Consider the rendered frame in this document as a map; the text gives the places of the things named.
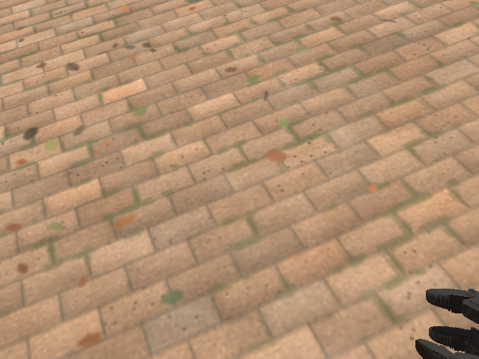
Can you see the robot right hand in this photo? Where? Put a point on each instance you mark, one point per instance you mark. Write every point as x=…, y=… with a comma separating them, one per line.
x=464, y=340

